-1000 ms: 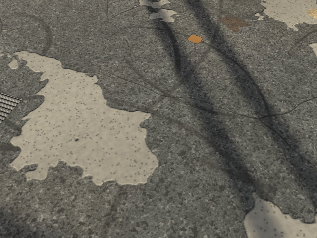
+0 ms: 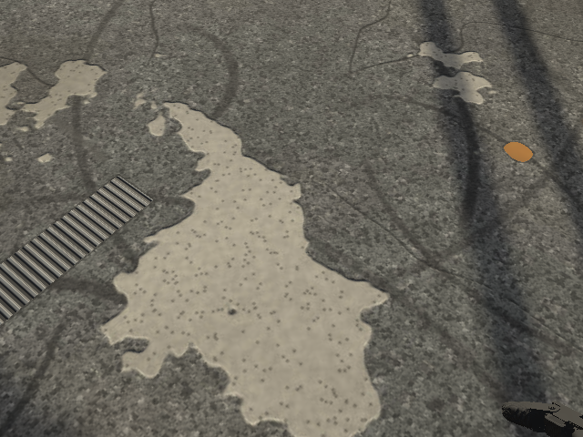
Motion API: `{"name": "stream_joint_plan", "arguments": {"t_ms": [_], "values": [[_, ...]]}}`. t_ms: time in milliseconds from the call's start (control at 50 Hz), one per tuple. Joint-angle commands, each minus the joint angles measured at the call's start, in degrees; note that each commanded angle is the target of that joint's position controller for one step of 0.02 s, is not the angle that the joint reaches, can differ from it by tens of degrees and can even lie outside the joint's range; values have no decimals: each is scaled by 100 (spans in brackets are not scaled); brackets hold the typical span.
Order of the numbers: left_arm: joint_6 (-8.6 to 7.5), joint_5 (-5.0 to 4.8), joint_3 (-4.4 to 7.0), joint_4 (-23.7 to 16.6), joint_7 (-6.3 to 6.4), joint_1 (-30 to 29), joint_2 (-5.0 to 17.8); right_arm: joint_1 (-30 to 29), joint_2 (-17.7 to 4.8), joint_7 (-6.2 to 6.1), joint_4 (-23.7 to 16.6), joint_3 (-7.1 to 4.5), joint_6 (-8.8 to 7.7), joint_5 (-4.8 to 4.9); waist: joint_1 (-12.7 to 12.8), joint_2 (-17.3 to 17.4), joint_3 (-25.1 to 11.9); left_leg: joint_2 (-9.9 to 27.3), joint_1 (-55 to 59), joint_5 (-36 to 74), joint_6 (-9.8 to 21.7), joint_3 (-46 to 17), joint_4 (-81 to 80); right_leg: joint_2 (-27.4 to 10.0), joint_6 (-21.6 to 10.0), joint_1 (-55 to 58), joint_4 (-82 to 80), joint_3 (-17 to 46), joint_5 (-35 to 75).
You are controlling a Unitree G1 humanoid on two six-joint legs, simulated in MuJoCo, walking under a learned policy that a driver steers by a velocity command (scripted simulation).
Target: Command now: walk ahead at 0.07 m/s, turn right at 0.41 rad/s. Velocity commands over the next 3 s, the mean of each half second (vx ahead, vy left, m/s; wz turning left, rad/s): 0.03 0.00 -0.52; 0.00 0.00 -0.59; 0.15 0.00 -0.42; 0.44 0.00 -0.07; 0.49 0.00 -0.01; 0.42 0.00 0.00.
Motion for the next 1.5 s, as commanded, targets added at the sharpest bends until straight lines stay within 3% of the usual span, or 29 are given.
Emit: {"name": "stream_joint_plan", "arguments": {"t_ms": [20,160,220,240,260,280,300,340,400,500,620,720,740,760,780,800,820,880,940,1040,1160,1180,1200,1220,1240,1260,1300,1360,1500], "values": [[241,54,144,-369,122,447,383,-14,-829,-17,-124,-283,-34,-72,-81,1024,-708,1436,639,1119,1218,-850,-1156,-258,198,-335,270,-83,507],[290,99,138,-960,-119,-129,460,-145,-1106,-88,180,-385,-21,52,-184,970,-866,1759,760,898,1184,-365,-1026,-365,-145,414,-1502,-300,1354],[295,116,222,-956,-208,104,534,-166,-1118,-88,318,-392,57,205,-5,755,-818,1597,622,148,713,-57,-371,-90,-498,1172,-2702,-579,1983],[285,159,290,-937,-179,230,690,100,-931,-78,457,-357,90,191,-24,308,-670,1319,269,-514,321,246,292,-82,-708,1520,-3265,-297,2432],[260,162,448,-1086,-56,241,1382,340,-609,-46,416,-273,121,-14,-256,-1509,-510,526,-880,-2041,-348,931,2086,-1415,-1278,2026,-4051,1639,4164],[163,326,440,-1338,-76,61,1657,-149,-697,-99,151,-280,125,-49,-86,-1818,-498,-186,-1763,-3238,-513,132,3389,-2181,-2338,1764,-4387,2934,4518],[41,408,396,-1351,-130,70,1454,-382,-925,-141,139,-348,131,34,71,-1135,-668,-88,-1832,-2978,-406,-393,3937,-1984,-2372,1670,-4517,2703,3821],[-56,183,318,-1403,-90,-453,1118,-120,-997,-227,353,-429,166,60,-253,-552,-588,106,-1865,-1973,-304,-598,3872,-1422,-1709,1682,-4389,1991,3031],[-12,140,199,-1522,28,-615,853,90,-953,-221,460,-451,137,46,-379,-655,-813,-18,-1467,-1303,-436,-598,3912,-1117,-1575,1642,-4289,1646,3633],[42,103,259,-1599,115,-421,972,-82,-773,-173,425,-372,70,91,-234,-592,-870,-131,-1392,-1078,-597,-716,2647,-1017,-1621,2072,-4174,1851,3510],[137,115,320,-1746,56,-562,1067,-68,-854,-52,432,-357,-29,137,-184,-750,-754,-295,-549,-1312,-582,-786,1535,-915,-1725,1614,-4076,2432,3303],[222,4,323,-1878,34,-862,1024,330,-916,79,510,-384,-155,163,-417,-767,-887,-380,382,-809,-373,-714,-1,-657,-1501,1637,-3654,2826,3912],[242,-38,307,-1914,55,-930,969,527,-970,90,578,-414,-169,143,-536,-689,-897,-255,913,-92,-275,-684,-662,-460,-1285,1378,-3493,2723,3530],[242,-4,248,-1934,61,-745,749,661,-1278,66,577,-489,-148,66,-452,-130,-1037,565,1635,368,28,-1295,-834,-114,-971,781,-2882,2337,2318],[204,36,197,-1955,37,-311,514,394,-1721,17,485,-546,-69,-22,-30,1413,-863,1684,2031,1693,778,-2548,-860,894,-584,-384,-1766,1160,57],[143,87,350,-1967,35,-389,1013,445,-1516,31,437,-508,-76,-154,-248,1524,-757,2320,1610,1924,1522,-3170,-957,757,-290,-817,-453,843,-608],[144,68,463,-1862,25,-316,1298,185,-1229,6,334,-414,-88,-101,-160,1051,-636,2117,1475,1711,1488,-2686,-898,487,-161,-842,225,858,-202],[289,42,425,-1687,25,-230,956,-97,-935,-73,278,-301,-41,73,-182,856,-401,1352,1510,1434,1046,-1487,-780,372,119,-1081,849,655,663],[277,-35,320,-1927,-17,-637,699,252,-1042,-137,338,-320,47,9,-457,1022,-422,1275,1900,1698,1166,-1024,-847,196,256,-1222,251,247,943],[268,43,199,-2146,-113,-833,534,276,-1393,-72,325,-435,137,45,-608,1107,-624,1536,1967,1916,1232,-631,-832,-146,226,-455,-1125,-142,926],[346,24,298,-2091,-225,-319,645,145,-1487,49,386,-474,107,299,-254,1041,-643,1587,1564,1559,778,-171,-105,69,-319,958,-3308,-616,1959],[343,43,379,-2016,-181,-73,810,440,-1275,70,512,-419,77,291,-189,658,-740,1363,1118,989,414,133,488,125,-533,1708,-3849,-419,2669],[314,23,516,-2027,-90,222,1322,618,-904,94,480,-302,62,58,-231,-730,-936,800,-219,-1001,-122,655,1935,-902,-965,2852,-4094,1111,4064],[191,120,544,-2106,-93,396,1699,187,-742,67,107,-204,30,-75,-89,-1688,-1076,-18,-1713,-3162,-382,330,3210,-2146,-2224,3022,-4207,2989,3710],[27,170,444,-2035,-154,582,1295,-101,-1069,70,87,-307,-11,74,242,-985,-1201,141,-1957,-3025,-322,-373,3881,-2123,-2453,2853,-4589,3091,2122],[-81,148,335,-1919,-162,452,1045,-126,-1192,121,95,-354,-40,201,87,-867,-844,333,-2078,-2466,-165,-466,3848,-1820,-2103,2608,-4791,2701,588],[-146,86,208,-1871,-99,25,775,-38,-1245,147,282,-392,-91,146,-85,-836,-317,463,-2061,-1515,-150,-414,3376,-1385,-1656,2217,-5083,2216,-118],[-247,187,162,-1867,-30,9,767,141,-1115,217,453,-365,-232,133,-195,-738,-198,376,-1811,-446,-220,-307,2978,-1127,-1574,2093,-5342,1736,689],[-395,114,217,-1562,-64,341,947,-252,-857,274,406,-214,-357,165,5,-552,39,288,-1491,392,-385,-313,1157,-1158,-1591,2031,-5432,1223,1470]]}}
Next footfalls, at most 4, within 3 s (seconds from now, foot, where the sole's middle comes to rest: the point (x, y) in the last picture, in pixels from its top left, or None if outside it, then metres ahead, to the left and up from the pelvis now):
0.24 right None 0.07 -0.14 -0.77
0.76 left None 0.15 0.07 -0.77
1.18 right None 0.00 -0.16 -0.77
1.72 left None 0.34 -0.16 -0.77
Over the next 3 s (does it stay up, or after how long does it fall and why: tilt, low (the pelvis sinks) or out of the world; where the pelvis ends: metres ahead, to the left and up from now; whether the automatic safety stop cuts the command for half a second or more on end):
stays up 0.68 -0.61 0.01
